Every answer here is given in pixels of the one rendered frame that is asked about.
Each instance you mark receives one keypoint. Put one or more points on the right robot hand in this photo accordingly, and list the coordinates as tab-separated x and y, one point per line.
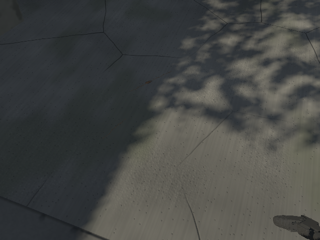
304	225

